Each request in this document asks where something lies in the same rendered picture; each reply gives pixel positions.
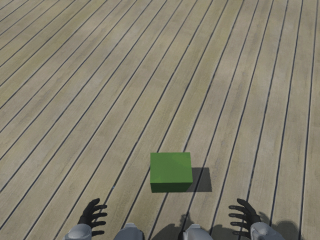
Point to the left robot forearm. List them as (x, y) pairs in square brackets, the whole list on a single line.
[(79, 232)]

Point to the left robot hand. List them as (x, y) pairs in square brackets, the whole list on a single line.
[(88, 216)]

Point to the right robot hand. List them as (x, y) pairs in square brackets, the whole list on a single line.
[(250, 217)]

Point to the left robot thigh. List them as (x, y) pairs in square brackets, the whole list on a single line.
[(129, 233)]

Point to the right robot shin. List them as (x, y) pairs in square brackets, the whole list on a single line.
[(196, 226)]

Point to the right robot forearm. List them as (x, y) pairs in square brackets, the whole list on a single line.
[(262, 231)]

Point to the carton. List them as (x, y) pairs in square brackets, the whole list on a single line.
[(170, 172)]

